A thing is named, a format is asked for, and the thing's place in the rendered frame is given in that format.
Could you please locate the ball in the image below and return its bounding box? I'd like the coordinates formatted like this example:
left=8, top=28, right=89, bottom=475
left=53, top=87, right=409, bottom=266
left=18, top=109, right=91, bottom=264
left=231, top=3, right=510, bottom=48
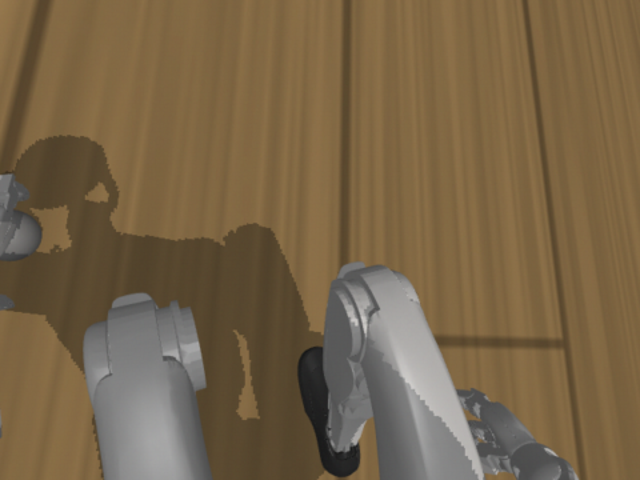
left=0, top=210, right=42, bottom=261

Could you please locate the left robot hand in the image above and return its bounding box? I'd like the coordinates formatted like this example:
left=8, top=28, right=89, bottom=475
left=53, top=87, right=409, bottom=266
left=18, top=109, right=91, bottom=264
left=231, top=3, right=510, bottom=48
left=0, top=174, right=30, bottom=310

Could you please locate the right robot hand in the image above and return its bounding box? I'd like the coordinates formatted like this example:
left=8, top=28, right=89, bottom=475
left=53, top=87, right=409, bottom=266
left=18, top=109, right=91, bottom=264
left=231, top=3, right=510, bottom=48
left=456, top=388, right=537, bottom=475

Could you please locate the right robot foot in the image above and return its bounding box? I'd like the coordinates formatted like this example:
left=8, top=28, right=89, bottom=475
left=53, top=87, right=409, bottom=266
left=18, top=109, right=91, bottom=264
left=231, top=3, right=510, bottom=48
left=298, top=347, right=360, bottom=477

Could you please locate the right robot arm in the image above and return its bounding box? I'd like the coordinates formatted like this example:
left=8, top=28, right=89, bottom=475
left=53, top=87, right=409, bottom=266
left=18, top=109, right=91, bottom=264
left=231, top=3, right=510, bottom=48
left=510, top=443, right=579, bottom=480

